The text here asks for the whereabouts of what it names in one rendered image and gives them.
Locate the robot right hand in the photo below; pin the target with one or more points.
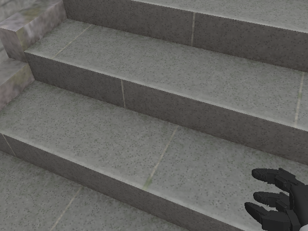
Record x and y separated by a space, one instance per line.
292 209

